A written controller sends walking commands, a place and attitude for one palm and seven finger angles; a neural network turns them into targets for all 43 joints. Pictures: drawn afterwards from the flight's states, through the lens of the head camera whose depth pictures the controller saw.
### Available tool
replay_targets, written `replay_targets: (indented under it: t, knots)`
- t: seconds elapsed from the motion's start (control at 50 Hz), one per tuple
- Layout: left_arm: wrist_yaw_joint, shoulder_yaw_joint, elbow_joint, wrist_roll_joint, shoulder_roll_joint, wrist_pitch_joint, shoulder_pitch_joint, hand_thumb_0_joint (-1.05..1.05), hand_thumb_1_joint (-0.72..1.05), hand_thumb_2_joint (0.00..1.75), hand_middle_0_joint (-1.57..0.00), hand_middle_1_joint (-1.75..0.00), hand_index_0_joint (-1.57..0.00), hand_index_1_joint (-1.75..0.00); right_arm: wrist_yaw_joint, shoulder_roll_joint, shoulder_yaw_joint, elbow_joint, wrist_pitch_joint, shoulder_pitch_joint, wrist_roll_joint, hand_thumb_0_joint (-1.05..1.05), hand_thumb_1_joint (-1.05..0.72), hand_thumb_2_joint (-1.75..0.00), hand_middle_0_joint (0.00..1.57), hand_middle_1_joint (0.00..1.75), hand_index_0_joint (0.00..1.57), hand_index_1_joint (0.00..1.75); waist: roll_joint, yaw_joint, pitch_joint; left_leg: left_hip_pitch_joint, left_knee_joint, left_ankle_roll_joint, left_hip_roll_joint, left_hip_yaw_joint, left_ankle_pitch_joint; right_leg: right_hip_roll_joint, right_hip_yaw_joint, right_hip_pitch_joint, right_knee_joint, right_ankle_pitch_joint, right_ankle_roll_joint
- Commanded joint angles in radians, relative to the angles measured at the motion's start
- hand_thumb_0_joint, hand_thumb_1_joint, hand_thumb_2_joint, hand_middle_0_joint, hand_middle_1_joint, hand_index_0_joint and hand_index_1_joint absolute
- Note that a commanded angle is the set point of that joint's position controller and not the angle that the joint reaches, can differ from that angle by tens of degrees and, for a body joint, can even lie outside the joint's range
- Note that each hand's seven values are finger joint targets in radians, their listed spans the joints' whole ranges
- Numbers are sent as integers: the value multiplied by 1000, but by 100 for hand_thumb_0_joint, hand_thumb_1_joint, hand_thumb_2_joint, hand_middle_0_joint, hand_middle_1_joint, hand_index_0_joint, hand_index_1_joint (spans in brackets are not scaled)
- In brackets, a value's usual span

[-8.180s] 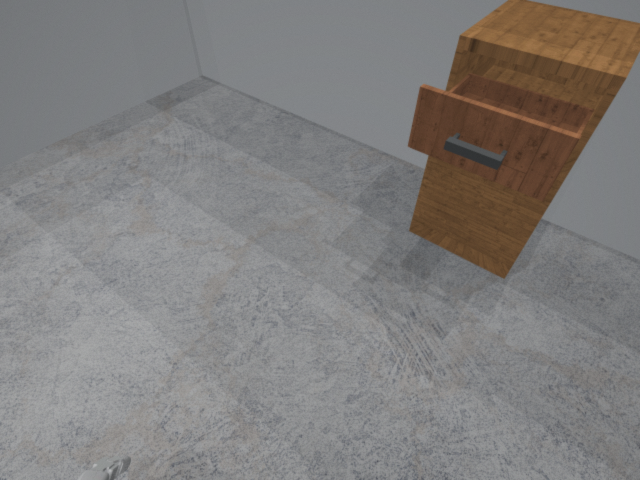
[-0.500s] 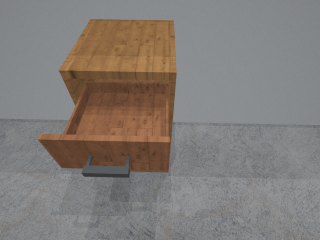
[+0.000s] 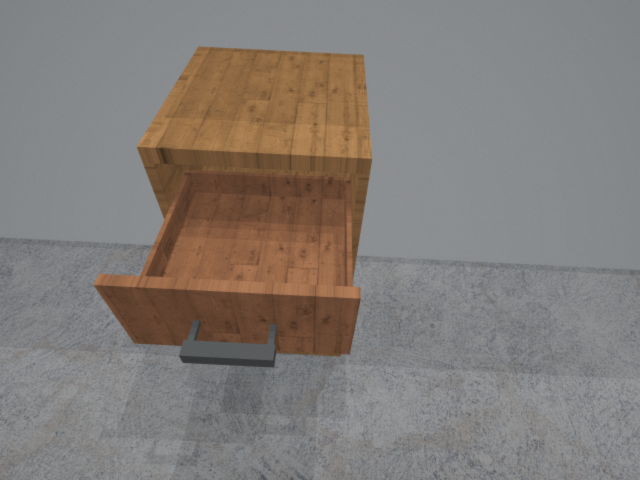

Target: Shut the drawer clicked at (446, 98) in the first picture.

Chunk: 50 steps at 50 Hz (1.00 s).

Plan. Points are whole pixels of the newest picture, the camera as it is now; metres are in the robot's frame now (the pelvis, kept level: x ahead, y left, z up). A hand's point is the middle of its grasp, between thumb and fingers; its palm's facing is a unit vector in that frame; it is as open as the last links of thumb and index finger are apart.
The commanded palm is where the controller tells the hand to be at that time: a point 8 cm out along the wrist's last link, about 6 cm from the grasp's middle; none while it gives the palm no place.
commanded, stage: raise the hand and make a fist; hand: left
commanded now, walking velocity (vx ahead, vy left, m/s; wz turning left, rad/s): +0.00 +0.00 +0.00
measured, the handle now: (231, 340) +0.33 +0.16 -0.08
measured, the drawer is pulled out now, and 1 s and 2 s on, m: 0.28 0.28 0.28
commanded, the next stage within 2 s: bring the fist close to the handle in 1.96 s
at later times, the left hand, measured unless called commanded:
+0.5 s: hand out of the picture +0.12 +0.12 -0.07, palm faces +0.07 -1.00 -0.02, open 5.8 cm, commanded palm +0.09 +0.19 -0.04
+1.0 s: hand (192, 460) +0.15 +0.15 -0.01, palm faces +0.14 -0.98 -0.12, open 3.5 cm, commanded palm +0.10 +0.19 -0.01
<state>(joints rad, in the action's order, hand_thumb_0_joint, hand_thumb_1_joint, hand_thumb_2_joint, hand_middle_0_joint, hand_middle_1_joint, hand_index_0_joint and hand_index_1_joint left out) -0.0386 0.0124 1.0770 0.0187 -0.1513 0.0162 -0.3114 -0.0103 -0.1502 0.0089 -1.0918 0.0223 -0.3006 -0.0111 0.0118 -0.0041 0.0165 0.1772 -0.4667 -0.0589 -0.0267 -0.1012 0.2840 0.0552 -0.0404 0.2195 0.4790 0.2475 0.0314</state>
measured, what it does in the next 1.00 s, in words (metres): lowers itself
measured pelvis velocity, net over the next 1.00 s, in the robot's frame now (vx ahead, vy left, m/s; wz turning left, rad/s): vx -0.01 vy -0.06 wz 0.04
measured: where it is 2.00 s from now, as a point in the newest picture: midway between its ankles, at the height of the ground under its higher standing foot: outside the picture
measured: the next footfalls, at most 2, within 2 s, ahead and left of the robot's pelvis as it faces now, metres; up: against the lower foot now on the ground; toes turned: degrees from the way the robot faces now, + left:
none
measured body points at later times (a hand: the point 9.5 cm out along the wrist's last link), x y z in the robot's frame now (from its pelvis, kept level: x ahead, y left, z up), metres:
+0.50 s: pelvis -0.01 -0.05 -0.07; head +0.04 -0.02 +0.38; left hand +0.11 +0.17 -0.06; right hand +0.24 -0.28 -0.09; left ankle -0.02 +0.08 -0.74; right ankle +0.00 -0.14 -0.74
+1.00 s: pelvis -0.01 -0.06 -0.07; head +0.04 -0.07 +0.38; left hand +0.14 +0.21 +0.00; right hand +0.14 -0.32 -0.17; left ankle -0.02 +0.08 -0.74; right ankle +0.00 -0.14 -0.74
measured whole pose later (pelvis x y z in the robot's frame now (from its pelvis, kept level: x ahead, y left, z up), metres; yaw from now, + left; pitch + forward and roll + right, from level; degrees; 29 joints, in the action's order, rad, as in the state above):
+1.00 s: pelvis -0.01 -0.06 -0.07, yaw +2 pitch +13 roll +0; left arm 0.25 -0.25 -0.13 -0.30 -0.20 0.45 -0.64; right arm -0.05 -0.23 -0.08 -0.60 0.19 -0.28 0.05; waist -0.02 -0.02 -0.13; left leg 0.77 -1.04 0.03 0.03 0.02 0.51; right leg 0.01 -0.10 0.79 1.04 0.49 -0.06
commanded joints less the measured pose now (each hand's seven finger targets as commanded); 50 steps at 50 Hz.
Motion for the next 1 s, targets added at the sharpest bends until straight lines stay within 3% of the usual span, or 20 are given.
replay_targets:
  t: [0.0,0.04,0.06,0.08,0.1,0.12,0.16,0.22,0.26,0.28,0.34,0.4,0.48,0.54,0.6,0.68,0.76,0.8,0.86,0.98]
  knots:
    - [-8,-14,-26,-4,-85,8,-59,0,90,90,-20,-30,-20,-30,-12,-108,-18,14,17,-56,3,0,-90,-90,20,30,20,30,-14,3,26,4,107,13,141,139,-268,53,58,-21,-48,-173,-55]
    - [-41,-11,12,5,-116,9,-83,0,90,90,-20,-30,-20,-30,-10,-144,-19,82,13,25,14,0,-90,-90,20,30,20,30,22,24,103,104,-23,41,169,111,-322,77,71,26,-61,-225,-45]
    - [-35,-135,-1580,-195,-310,212,637,0,90,90,-22,-32,-22,-32,-42,-281,-43,453,164,17,61,0,-90,-90,20,30,20,30,-181,-97,-393,-176,71,77,58,135,-362,-35,-14,-36,19,-232,-59]
    - [-73,-117,-1299,-115,-240,148,197,0,90,90,-24,-34,-24,-34,-74,-186,-6,372,262,110,51,0,-90,-90,20,30,20,30,-280,1,-348,-202,100,90,102,133,-478,-49,-21,12,105,-55,-77]
    - [-119,-52,-1181,-136,-149,95,123,0,90,90,-26,-37,-26,-37,-72,-193,-27,306,299,92,47,0,-90,-90,20,30,20,30,-245,-29,-263,-105,120,121,103,139,-434,-47,-43,75,140,44,-59]
    - [-114,80,-1014,-133,70,-1,-152,0,90,90,-28,-39,-28,-39,-53,-154,-28,297,303,58,58,0,-90,-90,20,30,20,30,-160,-31,-128,-44,135,113,107,167,-339,-42,-48,158,137,88,-54]
    - [-79,83,-1231,-163,49,62,-36,0,90,90,-32,-43,-32,-43,-44,-207,-48,403,339,79,47,0,-90,-90,20,30,20,30,-122,-46,-31,67,51,94,85,174,-193,-37,-56,167,86,48,-54]
    - [3,55,-1041,-160,93,190,-355,0,90,90,-38,-50,-38,-50,-11,-211,-77,487,344,90,26,0,-90,-90,20,30,20,30,218,-2,-28,239,-110,78,61,159,-197,-60,-97,229,110,8,-54]
    - [109,6,-991,-191,101,317,-530,0,90,90,-42,-54,-42,-54,17,-203,-102,545,318,139,25,0,-90,-90,20,30,20,30,361,41,-53,358,-197,83,50,125,-158,-69,-114,290,211,-7,-53]
    - [168,-32,-1011,-206,73,391,-556,0,90,90,-44,-56,-44,-56,30,-209,-113,573,307,164,21,0,-90,-90,20,30,20,30,345,56,-75,404,-234,87,36,103,-139,-68,-107,299,256,-35,-57]
    - [281,-194,-1026,-205,-89,561,-523,0,90,90,-50,-62,-50,-62,60,-217,-133,665,268,245,14,0,-90,-90,20,30,20,30,84,73,-124,470,-340,93,4,60,-105,-54,-78,327,380,-87,-78]
    - [255,-231,-1202,-176,-146,579,-419,0,90,90,-56,-69,-56,-69,48,-183,-120,717,223,250,18,0,-90,-90,20,30,20,30,-127,94,-221,539,-416,74,-7,40,-56,-44,-33,374,468,-56,-88]
    - [201,-246,-1503,-244,-145,695,-260,0,90,90,-64,-78,-64,-78,22,-144,-113,731,231,186,13,0,-90,-90,20,30,20,30,-218,49,-419,514,-534,47,17,78,-106,-53,37,422,500,-73,-80]
    - [261,-150,-1557,-277,-101,750,-153,0,90,90,-70,-84,-70,-84,0,-161,-95,693,266,155,21,0,-90,-90,20,30,20,30,-123,-43,-388,588,-617,33,26,107,-17,-52,88,507,465,36,-63]
    - [372,-76,-1441,-301,-79,711,-93,0,90,90,-76,-91,-76,-91,-20,-191,-80,674,307,154,40,0,-90,-90,20,30,20,30,-4,-116,-295,675,-677,19,34,120,68,-36,138,536,395,131,-39]
    - [503,-159,-1238,-307,-190,488,-194,0,90,90,-84,-99,-84,-99,-49,-213,-81,698,297,167,77,0,-90,-90,20,30,20,30,117,-65,-307,763,-648,17,26,115,129,5,206,414,319,246,-11]
    - [437,-356,-1346,-364,-259,288,-310,0,90,90,-92,-108,-92,-108,-60,-167,-79,762,229,223,85,0,-90,-90,20,30,20,30,87,53,-443,692,-564,33,4,109,50,43,223,174,315,83,14]
    - [337,-429,-1377,-398,-247,301,-340,0,90,90,-96,-112,-96,-112,-60,-138,-79,737,213,237,79,0,-90,-90,20,30,20,30,94,77,-429,670,-546,48,11,125,12,38,201,127,335,-63,17]
    - [254,-383,-1421,-379,-172,402,-386,0,90,90,-102,-119,-102,-119,-46,-114,-89,698,218,188,65,0,-90,-90,20,30,20,30,66,63,-368,644,-506,56,18,120,-36,18,144,166,376,-209,1]
    - [377,-186,-1320,-326,-103,548,-394,0,90,90,-114,-132,-114,-132,-36,-163,-97,684,274,164,67,0,-90,-90,20,30,20,30,62,-26,-251,655,-524,38,9,126,44,19,162,349,314,32,14]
